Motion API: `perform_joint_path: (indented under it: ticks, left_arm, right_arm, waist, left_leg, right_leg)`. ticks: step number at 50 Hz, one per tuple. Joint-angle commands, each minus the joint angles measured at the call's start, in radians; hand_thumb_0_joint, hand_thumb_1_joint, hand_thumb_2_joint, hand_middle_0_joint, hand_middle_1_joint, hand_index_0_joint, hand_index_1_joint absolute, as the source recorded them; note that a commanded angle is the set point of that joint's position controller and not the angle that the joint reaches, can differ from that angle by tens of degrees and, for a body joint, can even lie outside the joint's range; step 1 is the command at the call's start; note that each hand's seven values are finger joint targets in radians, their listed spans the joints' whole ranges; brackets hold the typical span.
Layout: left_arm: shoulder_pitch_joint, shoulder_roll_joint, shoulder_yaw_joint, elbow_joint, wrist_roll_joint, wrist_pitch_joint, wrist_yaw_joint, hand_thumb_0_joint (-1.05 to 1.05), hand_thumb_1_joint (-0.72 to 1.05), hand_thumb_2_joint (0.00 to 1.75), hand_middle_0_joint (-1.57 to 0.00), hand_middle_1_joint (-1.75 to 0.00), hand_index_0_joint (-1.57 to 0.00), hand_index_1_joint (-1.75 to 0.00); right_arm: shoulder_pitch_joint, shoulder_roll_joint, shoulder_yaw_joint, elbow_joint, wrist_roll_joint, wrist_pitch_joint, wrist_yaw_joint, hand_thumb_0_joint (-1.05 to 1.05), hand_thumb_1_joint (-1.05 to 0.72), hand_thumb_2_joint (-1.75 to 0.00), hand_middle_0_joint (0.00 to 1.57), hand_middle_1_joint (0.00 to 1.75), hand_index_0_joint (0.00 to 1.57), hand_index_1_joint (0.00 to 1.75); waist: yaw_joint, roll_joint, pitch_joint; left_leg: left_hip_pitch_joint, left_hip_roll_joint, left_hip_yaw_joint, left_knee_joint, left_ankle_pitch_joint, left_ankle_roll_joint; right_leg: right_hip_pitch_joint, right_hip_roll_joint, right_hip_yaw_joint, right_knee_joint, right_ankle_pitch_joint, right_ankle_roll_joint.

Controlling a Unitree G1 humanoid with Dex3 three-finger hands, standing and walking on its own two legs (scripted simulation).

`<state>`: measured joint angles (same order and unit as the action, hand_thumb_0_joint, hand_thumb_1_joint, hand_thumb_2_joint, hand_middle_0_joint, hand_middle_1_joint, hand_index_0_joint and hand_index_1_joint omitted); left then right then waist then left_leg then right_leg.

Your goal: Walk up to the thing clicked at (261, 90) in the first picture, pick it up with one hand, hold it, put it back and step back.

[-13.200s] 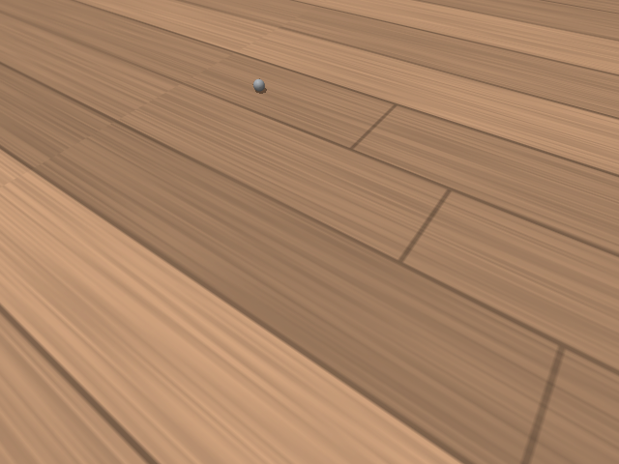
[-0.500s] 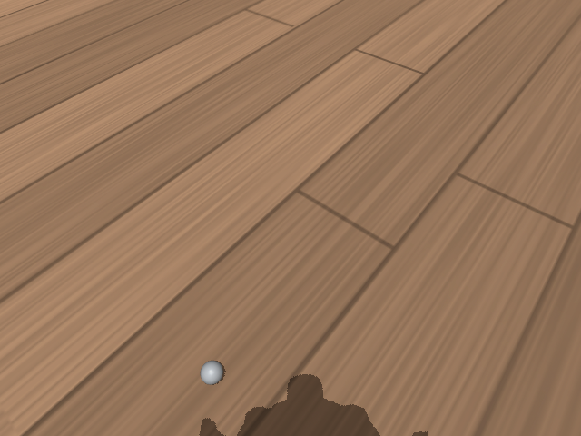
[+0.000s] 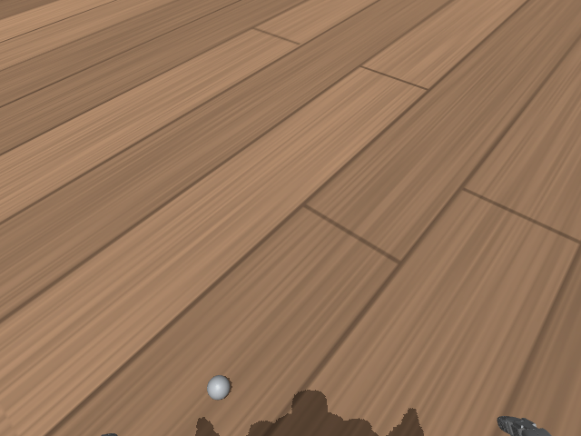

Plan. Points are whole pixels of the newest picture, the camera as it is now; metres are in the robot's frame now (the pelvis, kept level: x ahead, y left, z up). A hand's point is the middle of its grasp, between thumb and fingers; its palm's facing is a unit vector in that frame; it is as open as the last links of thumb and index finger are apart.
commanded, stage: walk up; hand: left
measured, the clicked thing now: (218, 387) +0.40 +0.30 -0.74
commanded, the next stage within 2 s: stand in 0.62 s
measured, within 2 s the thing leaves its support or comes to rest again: neither
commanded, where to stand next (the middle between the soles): +0.01 +0.02 m, yaw +0 degrees
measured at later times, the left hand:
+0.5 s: hand out of the picture +0.06 +0.26 -0.15, palm faces -0.01 -0.93 -0.37, open 7.3 cm
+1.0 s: hand out of the picture +0.08 +0.24 -0.15, palm faces -0.04 -0.94 -0.34, open 7.3 cm
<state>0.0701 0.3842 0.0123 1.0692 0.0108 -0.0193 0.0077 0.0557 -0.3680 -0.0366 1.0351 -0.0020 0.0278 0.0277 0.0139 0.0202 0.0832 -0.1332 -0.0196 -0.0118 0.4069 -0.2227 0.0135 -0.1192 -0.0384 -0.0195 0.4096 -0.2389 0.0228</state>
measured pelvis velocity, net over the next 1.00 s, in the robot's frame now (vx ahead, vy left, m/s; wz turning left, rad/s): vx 0.00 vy -0.01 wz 0.00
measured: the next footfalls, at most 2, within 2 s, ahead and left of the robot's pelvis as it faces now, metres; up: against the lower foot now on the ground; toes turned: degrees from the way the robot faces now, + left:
none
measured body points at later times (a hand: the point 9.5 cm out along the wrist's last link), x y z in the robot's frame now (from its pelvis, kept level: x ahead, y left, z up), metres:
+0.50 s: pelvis -0.01 +0.00 +0.00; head +0.00 +0.00 +0.45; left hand +0.06 +0.31 -0.12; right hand +0.07 -0.30 -0.13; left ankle +0.00 +0.11 -0.74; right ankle -0.01 -0.13 -0.74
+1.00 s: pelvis +0.00 -0.01 +0.01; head +0.01 -0.01 +0.46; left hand +0.08 +0.29 -0.13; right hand +0.08 -0.31 -0.13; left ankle +0.00 +0.11 -0.74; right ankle -0.01 -0.13 -0.74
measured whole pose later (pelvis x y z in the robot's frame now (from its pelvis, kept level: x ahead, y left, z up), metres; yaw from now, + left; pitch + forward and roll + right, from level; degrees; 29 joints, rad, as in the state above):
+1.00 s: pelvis +0.00 -0.01 +0.01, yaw +0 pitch -2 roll +0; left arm 0.12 0.34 0.00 1.12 0.02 -0.02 -0.01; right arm 0.11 -0.35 -0.02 1.12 -0.01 -0.01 0.01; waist -0.01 0.01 0.05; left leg -0.10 0.00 -0.02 0.31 -0.17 0.00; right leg -0.08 -0.02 -0.02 0.31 -0.18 0.01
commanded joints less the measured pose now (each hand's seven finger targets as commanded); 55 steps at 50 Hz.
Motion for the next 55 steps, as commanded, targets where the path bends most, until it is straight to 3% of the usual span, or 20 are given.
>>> perform_joint_path:
  ticks: [1, 18, 30, 31, 33, 42, 50, 55]
  left_arm:
    - [-0.040, 0.214, 0.044, -0.049, -0.001, -0.020, 0.016, 0.00, 0.90, 0.90, -0.20, -0.30, -0.20, -0.30]
    - [-0.014, 0.204, 0.051, -0.023, 0.005, -0.017, 0.014, 0.00, 0.90, 0.90, -0.20, -0.30, -0.20, -0.30]
    - [-0.011, 0.206, 0.053, -0.025, 0.008, -0.019, 0.014, 0.00, 0.90, 0.90, -0.20, -0.30, -0.20, -0.30]
    - [-0.009, 0.169, 0.033, -0.008, 0.001, -0.012, 0.005, 0.00, 0.90, 0.90, -0.20, -0.30, -0.20, -0.30]
    - [-0.012, 0.165, 0.031, -0.013, 0.002, -0.012, 0.002, 0.00, 0.90, 0.90, -0.20, -0.30, -0.20, -0.30]
    - [0.008, 0.185, 0.030, -0.013, 0.001, -0.020, -0.001, 0.00, 0.90, 0.90, -0.20, -0.30, -0.20, -0.30]
    - [0.011, 0.183, 0.027, -0.014, 0.000, -0.021, 0.001, 0.00, 0.90, 0.90, -0.20, -0.30, -0.20, -0.30]
    - [0.009, 0.183, 0.029, -0.012, 0.000, -0.016, -0.001, 0.00, 0.90, 0.90, -0.20, -0.30, -0.20, -0.30]
  right_arm:
    - [-0.039, -0.209, -0.043, -0.050, -0.006, -0.023, -0.012, 0.00, -0.90, -0.90, 0.20, 0.30, 0.20, 0.30]
    - [-0.018, -0.203, -0.044, -0.024, -0.009, -0.024, -0.015, 0.00, -0.90, -0.90, 0.20, 0.30, 0.20, 0.30]
    - [0.004, -0.201, -0.044, -0.019, -0.007, -0.023, -0.014, 0.00, -0.90, -0.90, 0.20, 0.30, 0.20, 0.30]
    - [0.020, -0.170, -0.021, -0.001, -0.008, -0.037, -0.020, 0.00, -0.90, -0.90, 0.20, 0.30, 0.20, 0.30]
    - [-0.005, -0.196, -0.024, 0.002, -0.011, -0.048, -0.024, 0.00, -0.90, -0.90, 0.20, 0.30, 0.20, 0.30]
    - [0.005, -0.199, -0.019, 0.019, -0.007, -0.063, -0.029, 0.00, -0.90, -0.90, 0.20, 0.30, 0.20, 0.30]
    - [0.008, -0.193, -0.012, 0.025, -0.006, -0.061, -0.032, 0.00, -0.90, -0.90, 0.20, 0.30, 0.20, 0.30]
    - [0.013, -0.193, -0.010, 0.029, -0.006, -0.061, -0.034, 0.00, -0.90, -0.90, 0.20, 0.30, 0.20, 0.30]
  waist:
    - [-0.005, -0.027, -0.119]
    - [-0.005, 0.005, -0.099]
    - [-0.009, -0.027, -0.115]
    - [-0.022, -0.059, -0.121]
    - [-0.010, -0.030, -0.090]
    - [-0.015, -0.024, -0.117]
    - [-0.017, -0.010, -0.115]
    - [-0.018, -0.013, -0.105]
  left_leg:
    - [0.042, 0.127, -0.104, -0.072, 0.227, 0.037]
    - [-0.015, 0.131, -0.124, -0.120, 0.107, 0.039]
    - [0.004, 0.120, -0.116, -0.089, 0.138, 0.030]
    - [0.016, 0.140, -0.131, -0.149, 0.090, 0.024]
    - [0.004, 0.141, -0.134, -0.150, 0.092, 0.019]
    - [0.056, 0.146, -0.106, -0.129, 0.238, 0.009]
    - [0.047, 0.145, -0.095, -0.128, 0.237, 0.004]
    - [0.036, 0.146, -0.096, -0.135, 0.213, 0.001]
  right_leg:
    - [0.017, -0.096, 0.083, -0.074, 0.199, -0.051]
    - [0.025, -0.085, 0.071, -0.088, 0.116, -0.048]
    - [0.010, -0.098, 0.082, -0.106, 0.134, -0.054]
    - [0.004, -0.093, 0.081, -0.125, 0.071, -0.044]
    - [0.004, -0.088, 0.082, -0.133, 0.058, -0.037]
    - [0.033, -0.100, 0.089, -0.139, 0.192, -0.038]
    - [0.052, -0.104, 0.089, -0.139, 0.227, -0.037]
    - [0.054, -0.101, 0.093, -0.142, 0.198, -0.044]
